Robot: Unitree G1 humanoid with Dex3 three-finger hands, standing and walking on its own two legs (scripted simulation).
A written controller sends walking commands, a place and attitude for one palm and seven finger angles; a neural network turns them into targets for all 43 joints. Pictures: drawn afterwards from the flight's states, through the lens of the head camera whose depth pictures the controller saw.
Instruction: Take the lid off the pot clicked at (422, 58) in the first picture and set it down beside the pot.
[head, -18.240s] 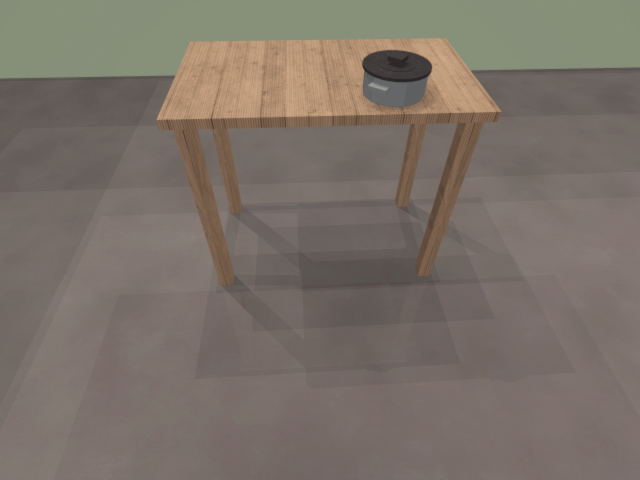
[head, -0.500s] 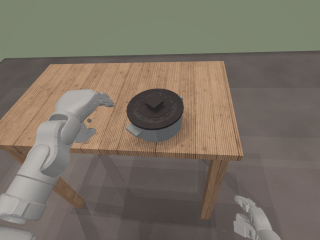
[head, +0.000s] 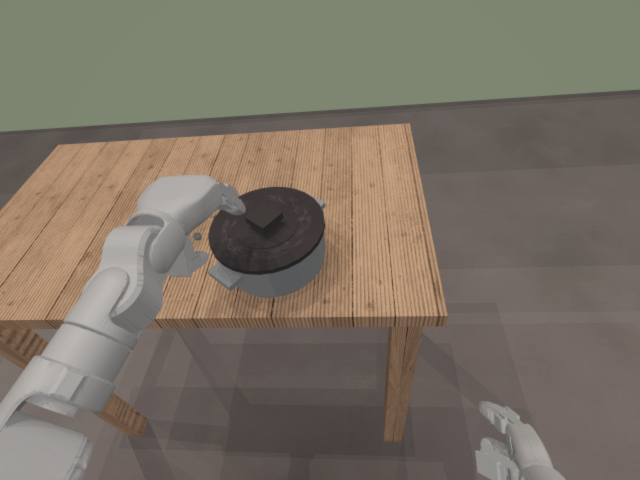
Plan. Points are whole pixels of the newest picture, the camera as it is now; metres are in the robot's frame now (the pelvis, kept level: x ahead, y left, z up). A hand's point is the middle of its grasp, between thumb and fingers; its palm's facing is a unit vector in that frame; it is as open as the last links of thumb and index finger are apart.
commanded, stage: move the open hand above the knob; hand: left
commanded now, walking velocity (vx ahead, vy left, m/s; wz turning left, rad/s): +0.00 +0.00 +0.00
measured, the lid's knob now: (264, 217) +0.47 +0.12 +0.07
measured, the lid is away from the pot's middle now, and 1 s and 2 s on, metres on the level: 0.00 0.00 0.00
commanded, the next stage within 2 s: none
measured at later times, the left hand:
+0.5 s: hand (232, 225) +0.41 +0.14 +0.12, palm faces -0.27 -0.05 -0.96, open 9.9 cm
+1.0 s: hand (243, 186) +0.45 +0.12 +0.15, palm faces -0.18 -0.06 -0.98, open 9.9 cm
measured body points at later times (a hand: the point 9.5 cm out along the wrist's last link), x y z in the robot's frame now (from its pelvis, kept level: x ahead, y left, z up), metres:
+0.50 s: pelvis +0.01 -0.01 +0.00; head +0.03 -0.06 +0.44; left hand +0.42 +0.14 +0.17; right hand +0.20 -0.24 -0.12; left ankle +0.04 +0.10 -0.74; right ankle -0.05 -0.09 -0.74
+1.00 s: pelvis +0.01 +0.01 +0.00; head +0.02 -0.03 +0.45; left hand +0.46 +0.13 +0.20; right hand +0.14 -0.23 -0.13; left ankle +0.04 +0.10 -0.74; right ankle -0.05 -0.09 -0.74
